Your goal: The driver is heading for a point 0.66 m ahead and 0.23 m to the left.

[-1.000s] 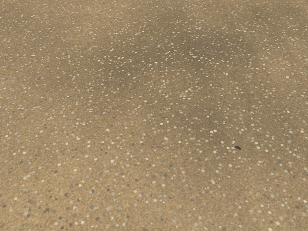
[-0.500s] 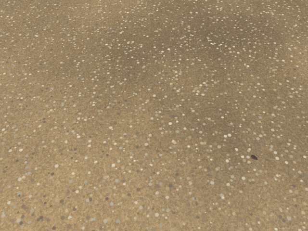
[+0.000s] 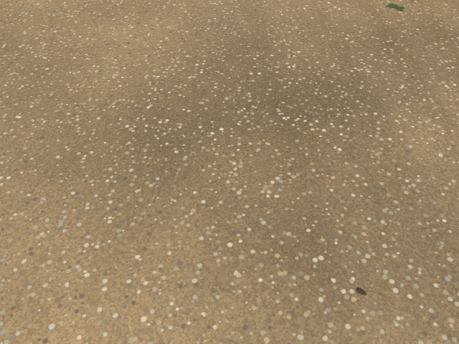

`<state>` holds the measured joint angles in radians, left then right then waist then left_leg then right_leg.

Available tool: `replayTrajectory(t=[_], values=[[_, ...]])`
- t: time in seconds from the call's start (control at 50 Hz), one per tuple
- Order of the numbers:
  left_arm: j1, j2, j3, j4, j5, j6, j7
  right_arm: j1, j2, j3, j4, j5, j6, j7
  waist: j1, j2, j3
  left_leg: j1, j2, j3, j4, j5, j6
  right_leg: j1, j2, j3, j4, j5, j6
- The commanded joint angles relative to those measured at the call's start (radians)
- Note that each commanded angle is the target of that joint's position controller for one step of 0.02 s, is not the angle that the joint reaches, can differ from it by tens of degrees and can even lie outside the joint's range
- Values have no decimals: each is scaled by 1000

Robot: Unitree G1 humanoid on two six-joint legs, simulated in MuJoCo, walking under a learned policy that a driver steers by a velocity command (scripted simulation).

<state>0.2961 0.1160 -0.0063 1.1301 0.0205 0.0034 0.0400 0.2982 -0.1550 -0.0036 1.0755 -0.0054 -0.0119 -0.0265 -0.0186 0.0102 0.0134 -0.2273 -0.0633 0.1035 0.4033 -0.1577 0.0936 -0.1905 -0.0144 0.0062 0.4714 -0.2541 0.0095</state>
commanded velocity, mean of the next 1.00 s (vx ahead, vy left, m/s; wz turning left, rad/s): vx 0.34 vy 0.00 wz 0.06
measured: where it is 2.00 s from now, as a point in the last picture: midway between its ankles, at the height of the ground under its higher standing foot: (213, 289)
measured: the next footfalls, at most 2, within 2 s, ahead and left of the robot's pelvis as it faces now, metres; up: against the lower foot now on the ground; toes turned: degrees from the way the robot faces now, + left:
left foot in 0.44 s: +0.15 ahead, +0.10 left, +0.00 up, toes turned +4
right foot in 0.90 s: +0.50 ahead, -0.05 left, +0.00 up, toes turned -1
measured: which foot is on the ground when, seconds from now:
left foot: down 0.00-0.24, up 0.26-0.42, down 0.44-0.90, up 0.92-1.00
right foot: down 0.00-0.44, up 0.46-0.88, down 0.90-1.00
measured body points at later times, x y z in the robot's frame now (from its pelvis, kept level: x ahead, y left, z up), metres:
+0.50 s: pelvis +0.11 +0.02 -0.01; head +0.12 +0.04 +0.44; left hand +0.04 +0.25 -0.17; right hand +0.15 -0.23 -0.14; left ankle +0.11 +0.10 -0.74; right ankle +0.01 -0.11 -0.70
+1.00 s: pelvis +0.38 +0.01 -0.01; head +0.41 +0.01 +0.44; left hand +0.49 +0.26 -0.14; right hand +0.34 -0.22 -0.16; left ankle +0.20 +0.10 -0.64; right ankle +0.45 -0.05 -0.74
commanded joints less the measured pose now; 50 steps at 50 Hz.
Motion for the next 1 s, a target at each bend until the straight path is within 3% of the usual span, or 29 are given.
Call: replayTrajectory(t=[0.02,0.1,0.14,0.18,0.22,0.26,0.3,0.34,0.38,0.42,0.44,0.46,0.48,0.5,0.52,0.54,0.58,0.64,0.74,0.78,0.82,0.86,0.88,0.9,0.92,0.94,0.96,0.98,1.0], values=[[68,69,6,2,-12,-23,4,81,-67,-13,-5,-4,-3,-2,-14,-85,73,60,144,-174,-102,-56,-22,-88,-78,101,-170,2,-46],[87,69,7,6,-12,-28,7,77,-53,-9,11,-5,-9,-4,-7,-32,65,60,149,-171,-97,-17,-23,-45,-79,95,-167,57,-55],[120,78,13,13,-6,-26,6,77,-60,-13,15,-5,-7,-4,2,-25,54,45,123,-157,-80,-168,-16,-40,-57,88,-165,-96,-71],[136,107,28,1,0,-20,1,70,-78,-24,3,-8,-1,1,10,-37,97,-40,93,-144,-29,-409,9,-77,-51,113,-157,-354,-113],[181,117,37,-4,-2,-21,-3,34,-55,-23,-24,-11,-6,10,37,-69,162,-163,73,-132,50,-453,15,-63,-106,213,-207,-485,-160],[241,160,58,10,-1,-28,-2,-28,-19,-17,-61,-26,-25,23,68,-165,177,-286,35,-35,233,-276,-4,45,-242,395,-322,-518,-229],[238,171,71,4,4,-37,-3,-71,-59,-31,-96,-30,-43,33,72,-135,168,-353,76,-57,340,-258,-2,87,-299,441,-354,-424,-264],[212,167,75,-2,6,-50,-6,-74,-72,-39,-118,-22,-60,41,47,-123,162,-348,103,-75,326,-271,-1,106,-288,389,-327,-305,-253],[165,168,78,-16,-1,-59,-9,-45,-56,-43,-119,-11,-71,47,14,-116,147,-209,77,-35,214,-216,-6,49,-229,280,-288,-193,-217],[110,170,81,-33,-8,-63,-13,121,-47,-54,-60,-4,-73,45,-65,-78,110,124,12,12,71,-124,-11,-136,-147,161,-164,-95,-174],[91,149,75,-45,-4,-73,-17,245,-87,-72,-24,-9,-77,34,-118,-2,64,321,67,-83,22,-157,0,-256,-90,84,1,-27,-143],[69,69,53,-92,-11,-84,-30,378,-199,-99,-8,-21,-80,20,-157,263,9,459,330,-495,-178,-408,73,-439,41,-67,351,-132,-84],[43,124,69,-120,12,-85,-39,430,-210,-100,24,-17,-64,19,-141,278,31,419,450,-750,-263,-447,151,-552,67,-51,568,-282,-90],[-1,130,73,-131,27,-81,-48,298,-165,-84,-13,-23,-58,17,-70,106,114,318,435,-666,-246,-448,147,-587,-14,1,669,-206,-108],[-15,105,67,-132,21,-85,-57,207,-145,-77,-46,-21,-65,21,-39,31,133,239,396,-571,-254,-368,130,-564,-44,17,670,-106,-112],[-10,91,65,-129,12,-88,-63,156,-134,-71,-63,-19,-72,22,-8,11,131,197,355,-481,-273,-276,108,-525,-64,17,641,-38,-107],[1,99,71,-124,19,-75,-71,157,-97,-54,-55,-14,-87,17,17,30,106,196,297,-351,-278,-53,84,-488,-68,-11,599,23,-86],[-70,98,73,-154,17,-57,-74,242,-90,-42,-17,-9,-98,11,16,54,92,250,268,-236,-243,303,81,-534,-51,-59,553,71,-65],[-317,72,49,-253,1,-54,-78,263,-89,-29,-7,-9,-102,9,-18,77,135,182,223,-139,-257,459,69,-440,-5,-132,234,202,-60],[-358,87,48,-275,-3,-53,-75,283,-102,-31,4,-9,-103,6,-26,86,135,195,240,-147,-248,533,70,-371,14,-147,157,215,-78],[-327,117,57,-282,-5,-58,-65,260,-122,-34,4,-11,-105,5,9,85,109,243,260,-156,-175,718,68,-296,35,-133,118,194,-109],[-162,160,78,-238,-5,-70,-48,221,-149,-41,-4,-14,-103,3,84,86,14,286,255,-156,23,915,57,-125,76,-121,88,132,-140],[-8,182,92,-191,0,-80,-39,196,-155,-43,-10,-8,-98,6,152,66,-62,230,227,-142,205,845,46,64,71,-113,12,171,-156],[136,250,114,-164,26,-89,-27,199,-124,-36,-31,0,-97,13,195,7,-161,51,180,-128,459,547,39,300,-93,56,-14,49,-187],[183,337,132,-172,54,-90,-32,338,18,-11,-46,34,-86,18,118,-194,-308,-275,25,-72,850,-280,7,567,-427,528,-69,-34,-308],[115,290,128,-184,14,-74,-42,297,-105,-45,-36,19,-74,14,120,-83,-295,-352,27,-156,973,-306,21,460,-424,680,-206,-216,-329],[-15,224,107,-207,2,-75,-44,191,-118,-54,-72,5,-69,15,74,-49,-118,-391,89,-161,953,-207,24,292,-389,515,-254,-287,-287],[-83,169,92,-217,0,-86,-46,130,-102,-54,-91,-4,-70,21,56,-21,-27,-373,123,-158,898,-147,25,155,-345,391,-296,-189,-251],[-88,144,85,-208,3,-95,-42,116,-85,-58,-91,-13,-61,25,32,-24,17,-339,145,-160,861,-127,23,75,-304,282,-308,-77,-216]])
